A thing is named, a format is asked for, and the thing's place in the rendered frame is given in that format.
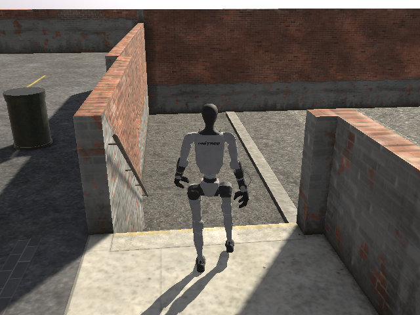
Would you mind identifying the left robot forearm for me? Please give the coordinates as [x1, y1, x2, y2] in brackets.
[175, 157, 185, 179]

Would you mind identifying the robot right upper arm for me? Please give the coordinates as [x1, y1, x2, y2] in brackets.
[223, 132, 240, 170]

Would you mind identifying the left robot hand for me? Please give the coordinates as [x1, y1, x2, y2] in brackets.
[174, 177, 189, 188]

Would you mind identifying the robot left upper arm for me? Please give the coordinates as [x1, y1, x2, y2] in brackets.
[178, 132, 196, 167]

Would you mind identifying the right robot hand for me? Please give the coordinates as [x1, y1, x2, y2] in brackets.
[234, 190, 249, 208]

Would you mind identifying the right robot shin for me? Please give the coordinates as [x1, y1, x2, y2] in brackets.
[223, 203, 233, 245]

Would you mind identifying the right robot forearm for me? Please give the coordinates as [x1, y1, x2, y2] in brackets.
[234, 160, 247, 192]

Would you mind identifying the robot right foot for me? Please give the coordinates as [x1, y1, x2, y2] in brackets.
[225, 240, 234, 253]

